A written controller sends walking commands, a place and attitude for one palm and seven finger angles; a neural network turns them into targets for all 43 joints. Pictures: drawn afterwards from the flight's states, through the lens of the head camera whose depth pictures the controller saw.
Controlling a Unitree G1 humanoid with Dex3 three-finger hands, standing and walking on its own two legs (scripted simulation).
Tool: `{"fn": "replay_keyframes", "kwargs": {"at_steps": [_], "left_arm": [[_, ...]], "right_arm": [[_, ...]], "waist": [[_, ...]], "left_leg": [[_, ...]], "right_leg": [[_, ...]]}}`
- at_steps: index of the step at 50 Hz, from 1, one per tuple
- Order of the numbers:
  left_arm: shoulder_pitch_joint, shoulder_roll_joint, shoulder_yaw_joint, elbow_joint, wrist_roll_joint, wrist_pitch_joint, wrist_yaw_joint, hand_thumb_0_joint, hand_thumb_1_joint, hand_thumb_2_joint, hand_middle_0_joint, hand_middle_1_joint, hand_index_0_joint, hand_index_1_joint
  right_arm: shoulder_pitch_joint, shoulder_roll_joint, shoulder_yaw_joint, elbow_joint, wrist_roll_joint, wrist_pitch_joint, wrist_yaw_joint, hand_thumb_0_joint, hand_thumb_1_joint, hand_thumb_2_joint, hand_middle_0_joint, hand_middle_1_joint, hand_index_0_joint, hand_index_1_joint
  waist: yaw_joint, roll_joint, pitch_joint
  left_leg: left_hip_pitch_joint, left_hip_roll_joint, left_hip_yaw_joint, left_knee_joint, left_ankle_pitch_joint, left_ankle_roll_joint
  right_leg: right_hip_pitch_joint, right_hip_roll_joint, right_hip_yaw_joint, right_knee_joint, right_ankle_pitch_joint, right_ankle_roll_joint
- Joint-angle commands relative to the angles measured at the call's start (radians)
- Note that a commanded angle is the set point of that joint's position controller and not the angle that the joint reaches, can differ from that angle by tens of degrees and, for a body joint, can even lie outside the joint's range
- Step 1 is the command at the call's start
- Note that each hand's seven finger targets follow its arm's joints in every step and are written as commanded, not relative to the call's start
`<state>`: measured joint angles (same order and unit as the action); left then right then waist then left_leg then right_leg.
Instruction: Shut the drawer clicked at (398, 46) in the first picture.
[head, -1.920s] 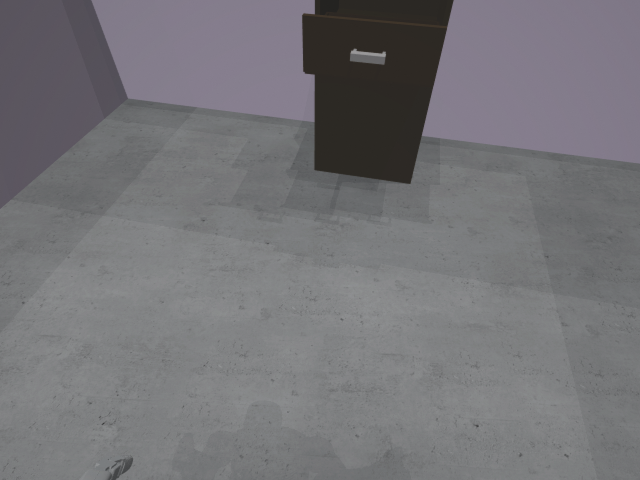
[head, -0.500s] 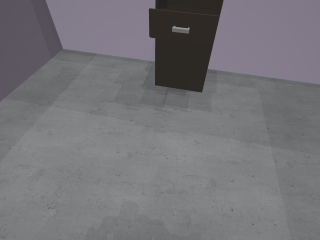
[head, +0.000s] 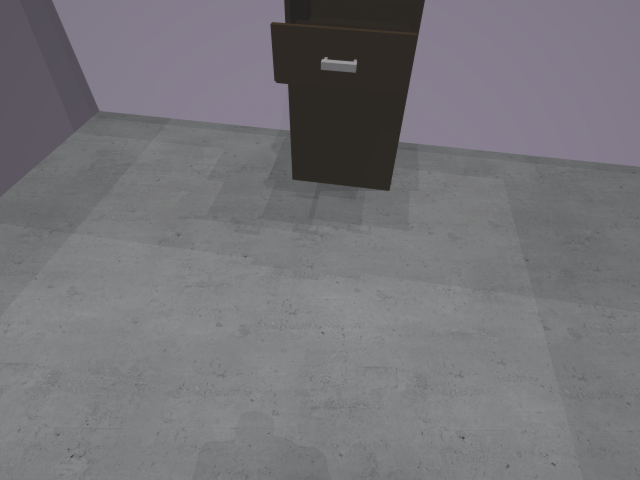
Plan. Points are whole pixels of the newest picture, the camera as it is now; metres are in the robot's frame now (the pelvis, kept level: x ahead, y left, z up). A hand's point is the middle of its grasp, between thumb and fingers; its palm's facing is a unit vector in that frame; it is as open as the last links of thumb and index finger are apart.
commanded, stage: walk to a spot facing it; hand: left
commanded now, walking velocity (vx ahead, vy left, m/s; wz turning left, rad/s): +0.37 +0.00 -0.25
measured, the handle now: (339, 63) +1.29 +0.03 -0.02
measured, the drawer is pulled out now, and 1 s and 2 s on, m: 0.29 0.29 0.29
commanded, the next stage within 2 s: turn to face it in 1.56 s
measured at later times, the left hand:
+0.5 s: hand (168, 408) +0.26 +0.27 -0.16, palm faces -0.12 -0.97 -0.19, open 7.4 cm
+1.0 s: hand (271, 274) +0.53 +0.14 -0.15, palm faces -0.28 -0.94 -0.21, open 7.1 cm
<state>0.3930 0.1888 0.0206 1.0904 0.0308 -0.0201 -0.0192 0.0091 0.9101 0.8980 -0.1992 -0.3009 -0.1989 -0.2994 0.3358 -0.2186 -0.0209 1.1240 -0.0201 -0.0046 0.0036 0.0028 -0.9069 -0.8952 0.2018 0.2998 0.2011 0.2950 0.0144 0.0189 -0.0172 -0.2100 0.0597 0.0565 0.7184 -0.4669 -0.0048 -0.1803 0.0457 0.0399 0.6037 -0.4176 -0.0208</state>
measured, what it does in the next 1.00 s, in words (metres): walks ahead, turning right: left foot, then right foot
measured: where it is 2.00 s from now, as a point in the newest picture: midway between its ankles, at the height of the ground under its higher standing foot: (353, 347)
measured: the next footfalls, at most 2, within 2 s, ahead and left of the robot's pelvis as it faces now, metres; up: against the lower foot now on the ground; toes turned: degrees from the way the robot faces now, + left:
left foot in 0.24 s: +0.22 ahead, +0.15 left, +0.00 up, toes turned +2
right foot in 0.82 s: +0.43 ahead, -0.11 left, +0.00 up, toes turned -25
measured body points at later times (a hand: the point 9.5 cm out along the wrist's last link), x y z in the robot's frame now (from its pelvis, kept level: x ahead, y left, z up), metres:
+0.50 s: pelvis +0.19 +0.08 +0.02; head +0.19 +0.10 +0.47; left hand +0.26 +0.32 -0.14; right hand +0.16 -0.16 -0.12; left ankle +0.18 +0.15 -0.72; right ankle +0.17 -0.06 -0.62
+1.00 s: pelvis +0.40 -0.01 +0.01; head +0.42 -0.02 +0.46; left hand +0.55 +0.19 -0.14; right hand +0.29 -0.20 -0.15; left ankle +0.40 +0.14 -0.63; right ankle +0.39 -0.09 -0.72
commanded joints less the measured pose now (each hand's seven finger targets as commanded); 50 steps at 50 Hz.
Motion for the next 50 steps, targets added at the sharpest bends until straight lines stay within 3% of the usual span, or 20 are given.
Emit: {"fn": "replay_keyframes", "kwargs": {"at_steps": [1,4,9,11,12,13,14,17,19,22,28,34,37,39,40,41,42,43,46,50], "left_arm": [[0.272,0.193,0.052,0.031,-0.005,-0.041,0.047,0.0,0.9,0.9,-0.2,-0.3,-0.2,-0.3],[0.163,0.162,0.049,0.0,0.007,-0.044,0.054,0.0,0.9,0.9,-0.2,-0.3,-0.2,-0.3],[0.049,0.155,0.051,-0.006,-0.005,-0.045,0.039,0.0,0.9,0.9,-0.2,-0.3,-0.2,-0.3],[0.044,0.136,0.056,-0.005,-0.013,-0.045,0.034,0.0,0.9,0.9,-0.2,-0.3,-0.2,-0.3],[0.078,0.082,0.052,-0.012,-0.02,-0.042,0.028,0.0,0.9,0.9,-0.2,-0.3,-0.2,-0.3],[0.103,0.032,0.045,-0.033,-0.023,-0.04,0.023,0.0,0.9,0.9,-0.2,-0.3,-0.2,-0.3],[0.07,0.05,0.044,-0.056,-0.014,-0.039,0.027,0.0,0.9,0.9,-0.2,-0.3,-0.2,-0.3],[-0.01,0.017,0.048,-0.046,0.004,-0.019,0.012,0.0,0.9,0.9,-0.2,-0.3,-0.2,-0.3],[0.038,-0.014,0.044,-0.036,0.006,-0.002,0.004,0.0,0.9,0.9,-0.2,-0.3,-0.2,-0.3],[0.01,-0.016,0.052,-0.06,0.009,0.017,0.001,0.0,0.9,0.9,-0.2,-0.3,-0.2,-0.3],[-0.188,0.007,0.05,-0.139,0.007,0.023,-0.011,0.0,0.9,0.9,-0.2,-0.3,-0.2,-0.3],[-0.376,0.0,0.033,-0.197,-0.001,0.008,-0.013,0.0,0.9,0.9,-0.2,-0.3,-0.2,-0.3],[-0.298,0.017,0.038,-0.176,-0.001,0.0,-0.008,0.0,0.9,0.9,-0.2,-0.3,-0.2,-0.3],[-0.106,0.057,0.054,-0.12,0.005,-0.014,-0.001,0.0,0.9,0.9,-0.2,-0.3,-0.2,-0.3],[0.033,0.11,0.072,-0.073,0.01,-0.029,0.005,0.0,0.9,0.9,-0.2,-0.3,-0.2,-0.3],[0.138,0.217,0.098,-0.05,0.005,-0.04,0.018,0.0,0.9,0.9,-0.2,-0.3,-0.2,-0.3],[0.145,0.263,0.101,-0.037,-0.021,-0.037,0.024,0.0,0.9,0.9,-0.2,-0.3,-0.2,-0.3],[0.066,0.238,0.098,-0.052,-0.026,-0.031,0.03,0.0,0.9,0.9,-0.2,-0.3,-0.2,-0.3],[-0.079,0.106,0.056,-0.07,-0.02,-0.05,0.032,0.0,0.9,0.9,-0.2,-0.3,-0.2,-0.3],[-0.097,0.065,0.051,-0.069,-0.004,-0.066,0.034,0.0,0.9,0.9,-0.2,-0.3,-0.2,-0.3]], "right_arm": [[-0.283,-0.093,-0.02,-0.19,0.001,-0.067,-0.008,0.0,-0.9,-0.9,0.2,0.3,0.2,0.3],[-0.27,-0.051,-0.026,-0.189,0.011,-0.062,0.006,0.0,-0.9,-0.9,0.2,0.3,0.2,0.3],[-0.135,-0.017,-0.03,-0.159,0.017,-0.059,0.018,0.0,-0.9,-0.9,0.2,0.3,0.2,0.3],[0.072,-0.069,-0.045,-0.091,0.014,-0.069,-0.004,0.0,-0.9,-0.9,0.2,0.3,0.2,0.3],[0.207,-0.158,-0.072,-0.054,0.001,-0.075,-0.018,0.0,-0.9,-0.9,0.2,0.3,0.2,0.3],[0.3,-0.243,-0.089,-0.043,-0.006,-0.077,-0.019,0.0,-0.9,-0.9,0.2,0.3,0.2,0.3],[0.23,-0.232,-0.085,-0.065,0.002,-0.062,-0.022,0.0,-0.9,-0.9,0.2,0.3,0.2,0.3],[0.019,-0.064,-0.042,-0.111,-0.003,-0.073,-0.022,0.0,-0.9,-0.9,0.2,0.3,0.2,0.3],[0.008,-0.025,-0.033,-0.095,-0.001,-0.089,-0.024,0.0,-0.9,-0.9,0.2,0.3,0.2,0.3],[0.039,0.0,-0.038,-0.084,0.001,-0.101,-0.027,0.0,-0.9,-0.9,0.2,0.3,0.2,0.3],[0.133,-0.019,-0.031,-0.042,0.003,-0.106,-0.033,0.0,-0.9,-0.9,0.2,0.3,0.2,0.3],[0.232,-0.037,-0.029,0.011,-0.009,-0.092,-0.032,0.0,-0.9,-0.9,0.2,0.3,0.2,0.3],[0.212,-0.065,-0.032,0.018,-0.007,-0.084,-0.034,0.0,-0.9,-0.9,0.2,0.3,0.2,0.3],[0.176,-0.083,-0.034,0.012,-0.001,-0.079,-0.032,0.0,-0.9,-0.9,0.2,0.3,0.2,0.3],[0.163,-0.074,-0.031,0.001,0.006,-0.078,-0.024,0.0,-0.9,-0.9,0.2,0.3,0.2,0.3],[0.209,-0.012,-0.023,-0.024,0.02,-0.084,-0.018,0.0,-0.9,-0.9,0.2,0.3,0.2,0.3],[0.156,-0.008,-0.023,-0.049,0.023,-0.084,-0.02,0.0,-0.9,-0.9,0.2,0.3,0.2,0.3],[0.113,-0.009,-0.033,-0.05,0.021,-0.081,-0.02,0.0,-0.9,-0.9,0.2,0.3,0.2,0.3],[0.043,0.029,-0.033,-0.054,0.001,-0.053,-0.015,0.0,-0.9,-0.9,0.2,0.3,0.2,0.3],[0.112,0.068,-0.038,-0.05,-0.007,-0.021,-0.006,0.0,-0.9,-0.9,0.2,0.3,0.2,0.3]], "waist": [[0.114,-0.17,0.15],[0.053,-0.111,0.138],[-0.053,-0.168,0.127],[-0.131,-0.064,0.035],[-0.172,0.127,-0.068],[-0.17,0.36,-0.124],[-0.14,0.218,-0.056],[-0.049,0.062,0.184],[0.0,0.058,0.159],[0.009,0.067,0.14],[-0.021,0.042,0.163],[-0.081,0.051,0.19],[-0.032,0.099,0.128],[0.059,0.071,0.009],[0.122,0.008,-0.079],[0.133,-0.199,-0.226],[0.113,-0.198,-0.241],[0.092,-0.102,-0.143],[-0.001,-0.006,0.07],[-0.065,-0.092,0.079]], "left_leg": [[-0.61,0.02,-0.017,0.364,-0.086,-0.004],[-0.491,0.058,-0.036,0.228,-0.073,-0.003],[-0.069,-0.018,0.076,-0.043,0.235,-0.007],[0.23,-0.029,0.067,-0.152,0.275,0.004],[0.407,0.147,-0.165,-0.224,0.153,0.04],[0.422,0.407,-0.533,-0.447,0.044,0.118],[0.313,0.442,-0.607,-0.522,-0.11,0.165],[-0.031,0.338,-0.329,-0.559,-0.047,0.12],[-0.071,0.278,-0.153,-0.542,0.105,0.094],[-0.022,0.241,-0.03,-0.565,0.245,0.098],[0.164,0.24,0.053,-0.55,0.525,0.099],[0.251,0.257,0.115,-0.499,0.756,0.119],[0.289,0.267,0.169,-0.37,1.045,0.114],[0.24,0.238,0.198,-0.119,1.123,0.085],[0.071,0.201,0.218,0.125,0.931,0.05],[-0.236,0.051,0.214,0.464,0.197,-0.001],[-0.379,-0.019,0.079,0.68,-0.106,0.0],[-0.408,0.04,-0.001,0.718,-0.021,0.018],[-0.341,0.119,-0.035,0.594,0.144,0.002],[-0.288,0.121,-0.001,0.422,0.202,-0.025]], "right_leg": [[0.348,-0.369,0.531,-0.28,0.618,-0.276],[0.207,-0.334,0.403,-0.292,0.45,-0.228],[-0.101,-0.198,0.189,-0.32,0.31,-0.119],[-0.173,-0.122,0.119,-0.056,0.448,-0.081],[-0.292,-0.054,0.059,0.215,0.29,-0.048],[-0.411,0.03,-0.034,0.549,-0.134,-0.014],[-0.434,-0.036,0.033,0.65,-0.119,-0.029],[-0.447,-0.14,0.005,0.711,0.08,-0.022],[-0.392,-0.143,-0.012,0.672,0.143,-0.009],[-0.451,-0.152,-0.023,0.637,0.241,0.012],[-0.583,-0.163,-0.07,0.434,0.311,0.026],[-0.462,-0.12,-0.168,0.113,0.252,-0.02],[-0.316,-0.066,-0.205,0.063,0.183,-0.064],[-0.047,-0.02,-0.219,-0.023,0.209,-0.09],[0.208,-0.087,-0.139,-0.072,0.274,-0.125],[0.495,-0.382,0.305,-0.141,0.367,-0.24],[0.52,-0.481,0.514,-0.253,0.484,-0.31],[0.399,-0.472,0.42,-0.288,0.364,-0.303],[0.001,-0.359,0.182,-0.355,0.409,-0.181],[-0.129,-0.28,0.018,-0.393,0.396,-0.154]]}}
